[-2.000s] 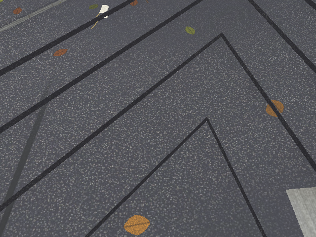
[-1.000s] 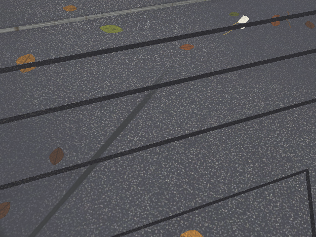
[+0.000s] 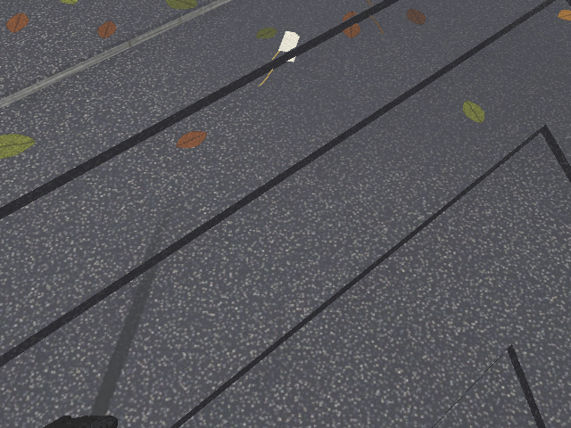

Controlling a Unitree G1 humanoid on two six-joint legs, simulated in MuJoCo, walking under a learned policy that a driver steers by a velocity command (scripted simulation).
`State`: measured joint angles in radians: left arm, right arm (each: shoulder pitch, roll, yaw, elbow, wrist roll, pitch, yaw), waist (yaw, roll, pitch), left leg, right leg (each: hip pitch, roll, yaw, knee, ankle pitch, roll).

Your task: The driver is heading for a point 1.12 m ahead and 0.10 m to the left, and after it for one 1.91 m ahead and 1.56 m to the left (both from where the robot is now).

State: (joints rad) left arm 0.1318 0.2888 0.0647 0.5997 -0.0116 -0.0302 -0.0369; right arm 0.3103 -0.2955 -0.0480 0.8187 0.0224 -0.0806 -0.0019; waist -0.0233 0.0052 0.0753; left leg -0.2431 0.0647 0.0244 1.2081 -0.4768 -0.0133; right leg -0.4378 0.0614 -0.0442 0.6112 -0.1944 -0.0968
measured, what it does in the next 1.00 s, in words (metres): climbs: left foot 0.04 m higher, then right foot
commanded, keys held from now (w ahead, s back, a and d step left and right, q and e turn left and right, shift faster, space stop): w+e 0.16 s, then w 0.22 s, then w+q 0.62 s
